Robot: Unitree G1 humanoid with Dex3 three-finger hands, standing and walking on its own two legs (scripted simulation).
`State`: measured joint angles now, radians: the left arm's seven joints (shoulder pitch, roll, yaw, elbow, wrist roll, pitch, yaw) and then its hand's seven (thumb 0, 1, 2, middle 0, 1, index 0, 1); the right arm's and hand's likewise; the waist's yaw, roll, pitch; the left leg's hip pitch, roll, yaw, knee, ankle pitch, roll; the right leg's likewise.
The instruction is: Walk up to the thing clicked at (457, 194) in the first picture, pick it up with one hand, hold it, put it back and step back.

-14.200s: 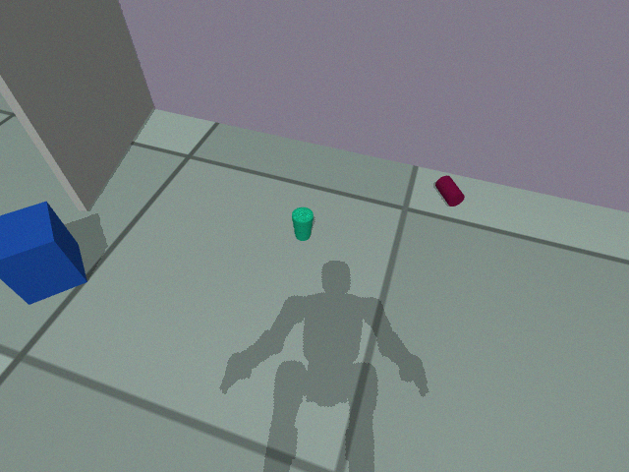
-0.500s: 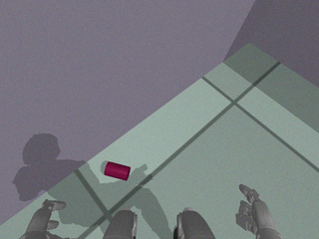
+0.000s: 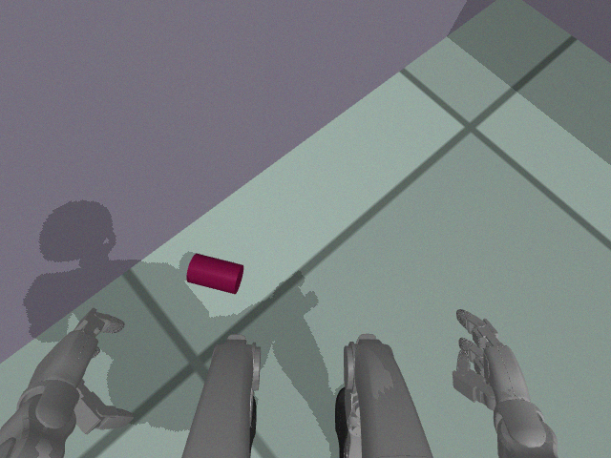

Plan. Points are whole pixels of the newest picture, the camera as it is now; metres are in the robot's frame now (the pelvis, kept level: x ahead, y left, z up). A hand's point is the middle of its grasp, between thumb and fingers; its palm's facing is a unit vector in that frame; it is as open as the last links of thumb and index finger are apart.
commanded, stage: rise first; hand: left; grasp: from above
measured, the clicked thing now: (215, 273) +0.45 +0.21 -0.53
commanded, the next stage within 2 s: approach in 1.62 s
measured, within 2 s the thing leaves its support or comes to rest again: neither
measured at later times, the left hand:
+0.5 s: hand (147, 310) +0.32 +0.29 -0.30, palm faces -0.54 -0.27 -0.80, open 13.9 cm
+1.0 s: hand (162, 290) +0.38 +0.29 -0.37, palm faces -0.50 -0.07 -0.86, open 14.2 cm
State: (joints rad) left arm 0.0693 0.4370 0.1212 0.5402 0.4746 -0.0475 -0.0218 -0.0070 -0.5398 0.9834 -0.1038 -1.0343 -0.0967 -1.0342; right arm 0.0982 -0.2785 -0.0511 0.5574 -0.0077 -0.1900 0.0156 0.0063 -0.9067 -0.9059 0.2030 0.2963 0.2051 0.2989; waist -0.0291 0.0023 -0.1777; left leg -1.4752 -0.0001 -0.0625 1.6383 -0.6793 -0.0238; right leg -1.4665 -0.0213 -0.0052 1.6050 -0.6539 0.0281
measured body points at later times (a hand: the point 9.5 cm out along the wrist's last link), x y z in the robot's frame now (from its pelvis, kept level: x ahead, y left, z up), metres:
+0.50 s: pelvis -0.06 +0.00 -0.17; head +0.15 +0.03 +0.23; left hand +0.35 +0.30 -0.25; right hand +0.03 -0.28 -0.30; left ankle +0.03 +0.13 -0.54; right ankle +0.04 -0.14 -0.54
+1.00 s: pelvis -0.06 +0.01 -0.22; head +0.17 +0.07 +0.17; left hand +0.40 +0.29 -0.32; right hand +0.02 -0.27 -0.33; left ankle +0.03 +0.13 -0.54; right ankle +0.04 -0.14 -0.54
